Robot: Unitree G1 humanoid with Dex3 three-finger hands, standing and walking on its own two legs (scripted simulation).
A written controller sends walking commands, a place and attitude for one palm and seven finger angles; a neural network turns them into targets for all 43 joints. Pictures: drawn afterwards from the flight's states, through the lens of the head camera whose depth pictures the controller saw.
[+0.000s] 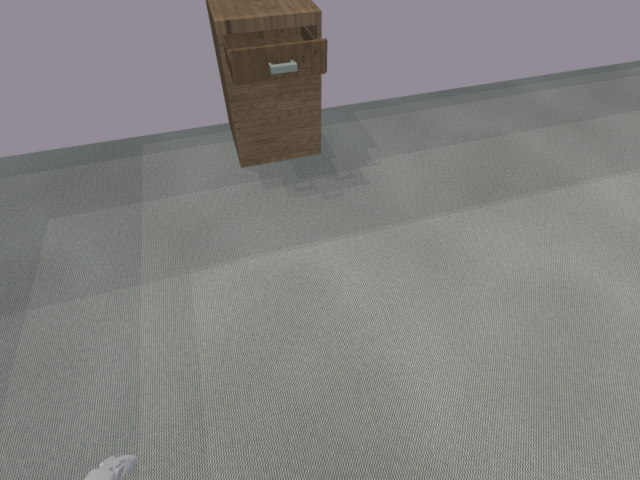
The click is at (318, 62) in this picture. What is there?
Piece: drawer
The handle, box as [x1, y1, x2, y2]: [268, 60, 297, 73]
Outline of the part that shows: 296,63 292,60 290,60 288,63 272,65 270,62 268,63 271,73 297,70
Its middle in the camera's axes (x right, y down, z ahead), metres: -0.15 -0.68 +1.52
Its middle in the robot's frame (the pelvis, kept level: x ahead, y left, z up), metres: +1.57 +0.22 -0.18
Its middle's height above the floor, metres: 0.59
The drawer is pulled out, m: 0.16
